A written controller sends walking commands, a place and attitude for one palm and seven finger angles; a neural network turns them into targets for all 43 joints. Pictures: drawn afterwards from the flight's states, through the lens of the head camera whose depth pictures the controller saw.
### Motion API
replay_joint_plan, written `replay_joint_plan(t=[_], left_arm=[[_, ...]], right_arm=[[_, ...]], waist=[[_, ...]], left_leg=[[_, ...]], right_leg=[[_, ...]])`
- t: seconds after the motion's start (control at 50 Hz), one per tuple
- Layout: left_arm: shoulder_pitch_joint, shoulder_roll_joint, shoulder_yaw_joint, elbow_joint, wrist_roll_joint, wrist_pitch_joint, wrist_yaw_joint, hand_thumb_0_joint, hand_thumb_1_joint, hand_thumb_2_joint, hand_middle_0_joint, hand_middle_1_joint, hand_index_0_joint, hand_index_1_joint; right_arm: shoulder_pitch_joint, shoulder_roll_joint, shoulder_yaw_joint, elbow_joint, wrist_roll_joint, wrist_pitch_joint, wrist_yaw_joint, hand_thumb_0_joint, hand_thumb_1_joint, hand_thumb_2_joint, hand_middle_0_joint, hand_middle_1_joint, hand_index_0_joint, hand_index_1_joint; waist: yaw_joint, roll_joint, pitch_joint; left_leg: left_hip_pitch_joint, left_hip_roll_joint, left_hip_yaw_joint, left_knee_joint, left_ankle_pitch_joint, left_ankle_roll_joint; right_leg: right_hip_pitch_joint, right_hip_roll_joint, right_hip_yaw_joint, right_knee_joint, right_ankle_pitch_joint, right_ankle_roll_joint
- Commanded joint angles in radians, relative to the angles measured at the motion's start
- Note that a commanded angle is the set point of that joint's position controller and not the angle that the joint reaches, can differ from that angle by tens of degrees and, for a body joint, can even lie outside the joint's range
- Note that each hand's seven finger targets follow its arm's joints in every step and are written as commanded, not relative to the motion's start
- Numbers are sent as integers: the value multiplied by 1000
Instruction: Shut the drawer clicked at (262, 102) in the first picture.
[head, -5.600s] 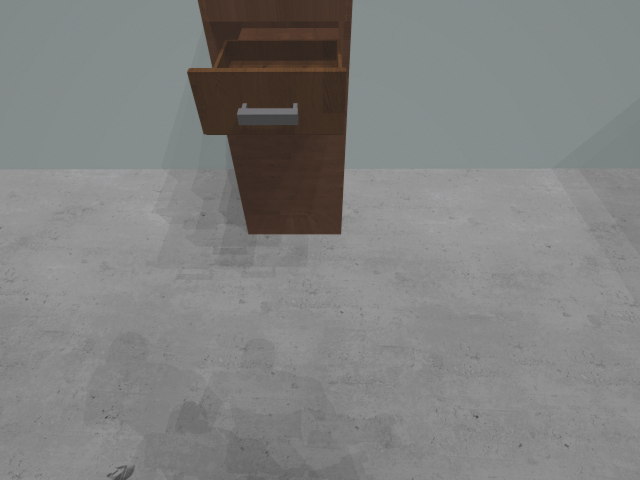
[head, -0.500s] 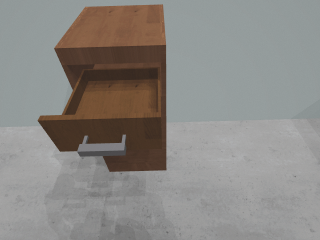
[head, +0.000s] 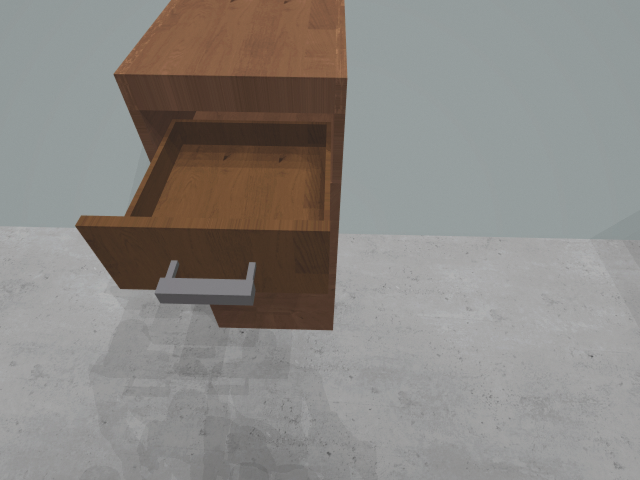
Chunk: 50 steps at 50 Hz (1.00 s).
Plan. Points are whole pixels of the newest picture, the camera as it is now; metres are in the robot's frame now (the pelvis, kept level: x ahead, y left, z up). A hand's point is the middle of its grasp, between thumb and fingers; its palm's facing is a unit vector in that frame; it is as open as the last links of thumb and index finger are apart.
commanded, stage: look again from close up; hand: left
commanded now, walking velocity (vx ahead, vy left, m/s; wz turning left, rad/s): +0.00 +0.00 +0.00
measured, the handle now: (209, 279) +0.38 +0.20 +0.00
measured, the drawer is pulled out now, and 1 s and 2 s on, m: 0.29 0.29 0.29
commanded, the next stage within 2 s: shuffle to correct the standing spot in 0.44 s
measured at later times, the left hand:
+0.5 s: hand out of the picture +0.01 +0.24 -0.18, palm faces -0.01 -0.98 -0.22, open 7.4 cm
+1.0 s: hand out of the picture +0.01 +0.17 -0.19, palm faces +0.08 -0.98 -0.18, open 7.4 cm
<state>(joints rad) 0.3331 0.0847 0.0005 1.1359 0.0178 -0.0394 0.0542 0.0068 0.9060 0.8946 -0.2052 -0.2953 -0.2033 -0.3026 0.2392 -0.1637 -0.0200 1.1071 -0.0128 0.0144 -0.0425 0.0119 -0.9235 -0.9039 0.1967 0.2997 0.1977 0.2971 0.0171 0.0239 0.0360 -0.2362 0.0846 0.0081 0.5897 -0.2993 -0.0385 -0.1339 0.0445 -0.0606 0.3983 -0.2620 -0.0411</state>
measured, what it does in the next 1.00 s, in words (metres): lifts its left foot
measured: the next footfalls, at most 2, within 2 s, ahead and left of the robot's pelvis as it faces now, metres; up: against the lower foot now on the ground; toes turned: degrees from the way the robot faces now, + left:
left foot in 1.12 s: +0.15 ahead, +0.09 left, +0.00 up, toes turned +3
right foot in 1.32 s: +0.11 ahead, -0.11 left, +0.00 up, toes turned -1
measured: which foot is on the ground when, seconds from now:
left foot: down 0.00-0.90, up 0.92-1.00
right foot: down 0.00-1.00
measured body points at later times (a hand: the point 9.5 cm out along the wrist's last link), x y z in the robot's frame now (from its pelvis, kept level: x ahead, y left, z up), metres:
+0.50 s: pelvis +0.00 +0.06 +0.00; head +0.02 +0.05 +0.45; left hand +0.01 +0.29 -0.16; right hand -0.01 -0.16 -0.16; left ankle -0.02 +0.13 -0.74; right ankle -0.03 -0.08 -0.74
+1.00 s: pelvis +0.05 +0.00 -0.01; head +0.08 +0.01 +0.44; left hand +0.00 +0.22 -0.17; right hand +0.05 -0.22 -0.17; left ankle +0.00 +0.11 -0.70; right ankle -0.03 -0.08 -0.74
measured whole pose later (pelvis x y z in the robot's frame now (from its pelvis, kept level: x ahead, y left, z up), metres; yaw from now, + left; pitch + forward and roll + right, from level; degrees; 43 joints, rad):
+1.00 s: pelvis +0.05 +0.00 -0.01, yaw +2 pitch +1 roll +0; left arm 0.36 0.13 0.01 1.10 0.03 -0.04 0.03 0.00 0.91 0.90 -0.20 -0.29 -0.20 -0.30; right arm 0.28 -0.15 -0.01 1.11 -0.02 0.00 -0.03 0.01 -0.91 -0.90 0.20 0.30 0.20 0.30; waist 0.02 -0.01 0.05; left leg -0.36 0.02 0.08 0.90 -0.56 0.04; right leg -0.13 0.01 -0.08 0.52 -0.42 -0.05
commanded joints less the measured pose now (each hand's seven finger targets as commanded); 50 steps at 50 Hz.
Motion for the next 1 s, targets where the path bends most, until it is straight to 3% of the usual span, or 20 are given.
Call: replay_joint_plan(t=[0.0,0.04,0.08,0.1,0.14,0.26,0.4,0.52,0.58,0.64,0.7,0.74,0.78,0.8,0.82,0.86,0.88,0.9,0.92,0.98], left_arm=[[66,197,32,-73,13,-22,9,0,900,900,-200,-300,-200,-300],[25,174,23,-88,4,-9,6,0,900,900,-200,-300,-200,-300],[22,138,17,-99,-3,9,2,0,900,900,-200,-300,-200,-300],[34,123,17,-101,-4,16,2,0,900,900,-200,-300,-200,-300],[27,136,11,-94,0,27,-6,0,900,900,-200,-300,-200,-300],[20,152,3,-89,-1,33,-18,0,900,900,-200,-300,-200,-300],[2,171,5,-88,-7,30,-17,0,900,900,-200,-300,-200,-300],[0,173,5,-70,-9,29,-13,0,900,900,-200,-300,-200,-300],[2,163,5,-59,-2,35,-17,0,900,900,-200,-300,-200,-300],[-11,148,6,-64,7,41,-24,0,900,900,-200,-300,-200,-300],[-15,138,9,-72,13,41,-31,0,900,900,-200,-300,-200,-300],[4,135,13,-71,11,37,-35,0,900,900,-200,-300,-200,-300],[39,137,18,-58,7,29,-37,0,900,900,-200,-300,-200,-300],[65,141,22,-52,6,26,-36,0,900,900,-200,-300,-200,-300],[104,158,27,-40,6,21,-35,0,900,900,-200,-300,-200,-300],[184,208,42,-10,6,17,-25,0,900,900,-200,-300,-200,-300],[233,213,44,-1,8,14,-22,0,900,900,-200,-300,-200,-300],[256,200,43,3,15,10,-16,0,900,900,-200,-300,-200,-300],[267,186,40,6,20,9,-12,0,900,900,-200,-300,-200,-300],[192,184,38,-24,21,11,-7,0,900,900,-200,-300,-200,-300]], right_arm=[[59,-8,-2,-103,9,-23,21,0,-900,-900,200,300,200,300],[104,-30,-1,-92,7,-32,20,0,-900,-900,200,300,200,300],[125,-74,-4,-86,-2,-46,18,0,-900,-900,200,300,200,300],[114,-99,-1,-90,-7,-46,15,0,-900,-900,200,300,200,300],[79,-97,6,-90,-7,-45,13,0,-900,-900,200,300,200,300],[83,-120,11,-92,-4,-47,12,0,-900,-900,200,300,200,300],[106,-121,18,-60,-1,-57,9,0,-900,-900,200,300,200,300],[114,-108,21,-31,1,-57,6,0,-900,-900,200,300,200,300],[131,-110,17,-11,-3,-49,7,0,-900,-900,200,300,200,300],[139,-124,6,-10,-7,-38,5,0,-900,-900,200,300,200,300],[152,-127,-2,-11,-12,-34,1,0,-900,-900,200,300,200,300],[153,-123,-4,-14,-14,-35,-1,0,-900,-900,200,300,200,300],[138,-112,-4,-18,-13,-39,-2,0,-900,-900,200,300,200,300],[126,-110,-5,-24,-11,-42,-3,0,-900,-900,200,300,200,300],[114,-98,-3,-31,-9,-46,-2,0,-900,-900,200,300,200,300],[77,-49,2,-55,-9,-50,2,0,-900,-900,200,300,200,300],[23,-45,2,-80,-10,-47,4,0,-900,-900,200,300,200,300],[-25,-46,-1,-97,-8,-49,5,0,-900,-900,200,300,200,300],[-59,-43,-4,-107,-8,-50,9,0,-900,-900,200,300,200,300],[-72,-19,-3,-120,-3,-47,23,0,-900,-900,200,300,200,300]], waist=[[-33,-67,-83],[-53,-132,-86],[-39,-1,-38],[-24,13,15],[-9,123,80],[-2,10,93],[-5,-9,-8],[-11,-22,-5],[-18,-2,13],[-29,38,88],[-34,56,121],[-30,67,89],[-17,24,51],[-7,2,39],[3,-67,11],[26,-269,2],[57,-322,17],[74,-289,36],[78,-217,58],[33,-107,43]], left_leg=[[-47,-40,37,45,-61,33],[56,-41,29,-99,47,37],[65,31,-43,-155,190,64],[0,68,-78,-174,190,87],[-55,64,-114,-245,156,104],[-59,49,-129,-309,20,109],[57,37,-91,-261,276,105],[82,23,-59,-227,378,97],[82,49,-100,-262,212,117],[54,93,-187,-315,37,155],[52,122,-242,-323,-12,188],[64,119,-226,-286,51,188],[47,94,-169,-216,159,171],[8,67,-120,-163,191,154],[-42,22,-43,-80,187,130],[-228,-77,100,116,-47,81],[-327,-87,112,231,-255,73],[-399,-72,90,350,-322,75],[-436,-62,78,412,-327,79],[-355,-43,75,299,-257,81]], right_leg=[[59,-242,139,4,716,-64],[-24,-197,119,27,391,-48],[-95,-128,94,53,98,-11],[-104,-105,87,41,13,-1],[-89,-91,64,67,-33,5],[-84,-104,69,52,-14,10],[-52,-126,73,53,64,20],[-38,-138,82,50,142,22],[-72,-113,32,88,-14,24],[-164,-89,-8,150,-123,22],[-227,-81,-15,186,-159,13],[-209,-83,-8,165,-132,5],[-135,-94,11,112,-44,-5],[-78,-113,35,96,25,-14],[3,-148,82,75,132,-29],[161,-273,227,20,434,-99],[219,-320,276,-2,625,-156],[245,-350,300,5,792,-200],[249,-352,283,12,869,-218],[163,-307,222,5,709,-191]])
